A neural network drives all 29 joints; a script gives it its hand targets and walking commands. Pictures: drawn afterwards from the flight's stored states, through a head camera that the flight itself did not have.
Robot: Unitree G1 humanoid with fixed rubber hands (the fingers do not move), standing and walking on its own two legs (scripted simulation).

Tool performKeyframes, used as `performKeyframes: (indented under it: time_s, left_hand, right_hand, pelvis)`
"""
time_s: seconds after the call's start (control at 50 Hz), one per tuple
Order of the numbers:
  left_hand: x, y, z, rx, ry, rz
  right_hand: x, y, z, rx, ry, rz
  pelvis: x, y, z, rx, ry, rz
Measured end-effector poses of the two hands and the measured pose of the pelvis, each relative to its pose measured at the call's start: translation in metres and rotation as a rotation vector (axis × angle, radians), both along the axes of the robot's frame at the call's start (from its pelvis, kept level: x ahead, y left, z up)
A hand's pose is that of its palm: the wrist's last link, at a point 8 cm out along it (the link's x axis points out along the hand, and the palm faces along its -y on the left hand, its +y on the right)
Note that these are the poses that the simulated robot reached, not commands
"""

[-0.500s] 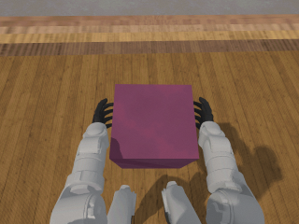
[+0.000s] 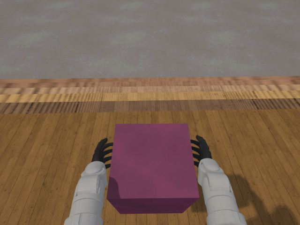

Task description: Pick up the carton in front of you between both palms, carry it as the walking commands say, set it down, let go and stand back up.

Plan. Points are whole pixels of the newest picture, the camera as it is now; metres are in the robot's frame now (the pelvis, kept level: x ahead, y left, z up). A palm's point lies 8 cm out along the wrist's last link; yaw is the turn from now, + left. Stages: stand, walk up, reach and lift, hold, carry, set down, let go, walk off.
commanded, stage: reach and lift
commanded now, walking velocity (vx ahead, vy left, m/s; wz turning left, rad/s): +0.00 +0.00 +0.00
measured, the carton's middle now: (151, 171) +0.31 +0.00 -0.07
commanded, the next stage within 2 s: hold in 1.18 s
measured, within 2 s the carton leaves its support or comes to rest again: neither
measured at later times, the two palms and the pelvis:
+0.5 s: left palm (91, 166) +0.28 +0.16 +0.04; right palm (208, 162) +0.28 -0.14 +0.04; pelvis -0.02 +0.01 +0.02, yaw +0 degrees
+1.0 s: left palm (93, 161) +0.29 +0.15 +0.05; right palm (210, 156) +0.29 -0.15 +0.05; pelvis +0.00 +0.00 +0.03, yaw +0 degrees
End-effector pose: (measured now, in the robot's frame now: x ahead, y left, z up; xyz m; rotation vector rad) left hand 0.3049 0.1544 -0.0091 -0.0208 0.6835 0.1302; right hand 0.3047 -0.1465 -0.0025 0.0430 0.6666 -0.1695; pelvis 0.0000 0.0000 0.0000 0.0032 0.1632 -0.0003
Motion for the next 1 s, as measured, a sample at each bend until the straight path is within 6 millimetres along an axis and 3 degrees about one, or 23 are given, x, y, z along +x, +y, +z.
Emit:
performKeyframes:
  time_s: [0.12,0.24,0.4,0.52,0.68,1.0]
  left_hand:
    - [-0.010,-0.003,0.030,0.012,0.004,-0.012]
    - [-0.018,-0.001,0.047,0.015,0.002,-0.015]
    - [-0.029,0.006,0.043,0.028,0.042,-0.013]
    - [-0.025,0.006,0.048,0.029,0.021,-0.013]
    - [-0.018,-0.002,0.061,0.029,0.003,-0.021]
    - [-0.020,0.000,0.060,0.038,0.024,-0.005]
  right_hand:
    - [-0.011,-0.003,0.029,-0.016,0.004,0.012]
    - [-0.018,-0.001,0.047,-0.023,0.001,0.020]
    - [-0.024,0.006,0.043,-0.038,0.041,0.048]
    - [-0.023,0.005,0.046,-0.036,0.020,0.046]
    - [-0.019,-0.003,0.058,-0.032,0.002,0.033]
    - [-0.013,0.000,0.057,-0.043,0.023,0.065]
  pelvis:
    - [0.004,0.002,0.016,-0.002,-0.107,0.001]
    - [-0.001,0.004,0.021,-0.004,-0.186,-0.005]
    - [-0.014,0.006,0.020,-0.002,-0.216,-0.003]
    - [-0.020,0.007,0.019,-0.002,-0.214,-0.002]
    - [-0.015,0.005,0.021,0.003,-0.222,-0.006]
    - [0.000,0.000,0.026,-0.001,-0.224,-0.002]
